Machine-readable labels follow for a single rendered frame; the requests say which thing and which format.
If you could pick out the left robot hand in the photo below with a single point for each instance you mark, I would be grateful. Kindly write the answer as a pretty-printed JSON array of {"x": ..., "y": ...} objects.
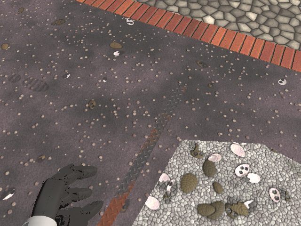
[{"x": 55, "y": 194}]

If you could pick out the robot left forearm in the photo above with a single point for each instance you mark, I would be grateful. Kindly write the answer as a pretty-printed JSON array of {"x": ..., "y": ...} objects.
[{"x": 39, "y": 221}]

